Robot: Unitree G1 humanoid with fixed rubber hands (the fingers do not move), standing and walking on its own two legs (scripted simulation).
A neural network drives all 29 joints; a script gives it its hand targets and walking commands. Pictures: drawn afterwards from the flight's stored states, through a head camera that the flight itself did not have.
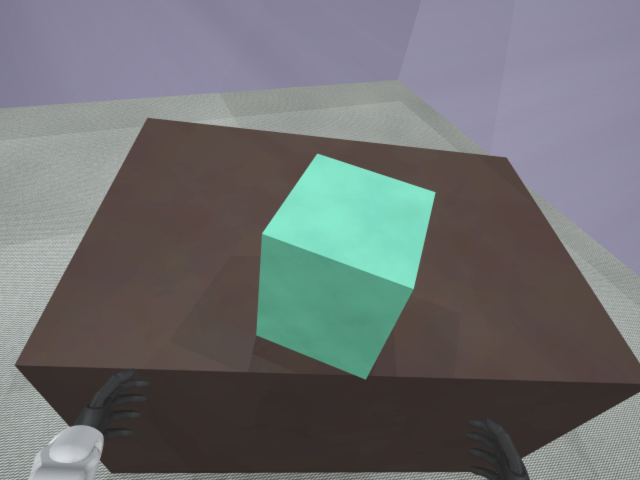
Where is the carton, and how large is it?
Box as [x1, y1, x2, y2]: [256, 154, 435, 379]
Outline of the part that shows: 317,154 262,233 256,334 365,379 413,288 435,192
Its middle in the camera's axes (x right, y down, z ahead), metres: +0.04 +0.04 +0.64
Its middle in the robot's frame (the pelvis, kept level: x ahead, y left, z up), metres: +0.46 -0.05 -0.01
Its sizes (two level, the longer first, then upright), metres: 0.210 0.200 0.250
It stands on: a pedestal, 0.61 m high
